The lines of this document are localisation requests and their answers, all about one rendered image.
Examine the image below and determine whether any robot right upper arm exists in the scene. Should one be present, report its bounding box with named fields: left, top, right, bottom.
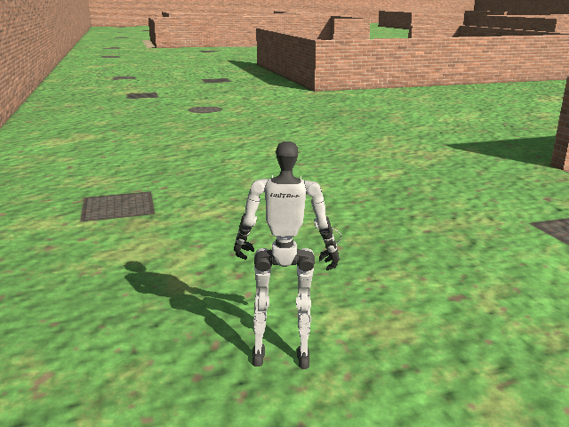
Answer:
left=305, top=181, right=328, bottom=230

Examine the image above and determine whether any robot right forearm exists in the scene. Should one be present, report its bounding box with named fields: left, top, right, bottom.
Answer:
left=319, top=216, right=337, bottom=253

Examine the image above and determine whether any right robot hand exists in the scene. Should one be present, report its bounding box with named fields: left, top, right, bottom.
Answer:
left=319, top=249, right=340, bottom=270

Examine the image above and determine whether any left robot foot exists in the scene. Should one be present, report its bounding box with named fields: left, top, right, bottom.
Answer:
left=252, top=344, right=265, bottom=367

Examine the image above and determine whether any robot left upper arm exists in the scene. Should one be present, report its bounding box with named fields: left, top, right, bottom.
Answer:
left=243, top=179, right=268, bottom=227

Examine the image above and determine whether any robot left forearm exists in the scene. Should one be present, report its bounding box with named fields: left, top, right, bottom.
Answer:
left=236, top=213, right=252, bottom=245

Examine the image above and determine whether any left robot hand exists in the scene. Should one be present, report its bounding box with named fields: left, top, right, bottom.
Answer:
left=234, top=242, right=254, bottom=260

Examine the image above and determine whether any robot head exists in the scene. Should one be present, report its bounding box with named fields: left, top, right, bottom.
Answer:
left=271, top=141, right=301, bottom=184

